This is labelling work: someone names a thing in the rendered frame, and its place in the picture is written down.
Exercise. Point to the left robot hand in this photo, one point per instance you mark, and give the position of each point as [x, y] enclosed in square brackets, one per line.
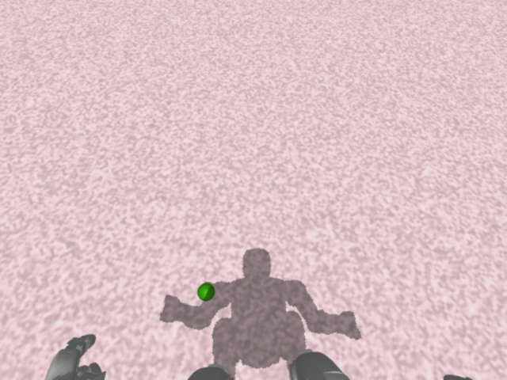
[66, 362]

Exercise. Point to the ball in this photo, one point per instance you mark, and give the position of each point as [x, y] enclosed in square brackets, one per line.
[206, 292]

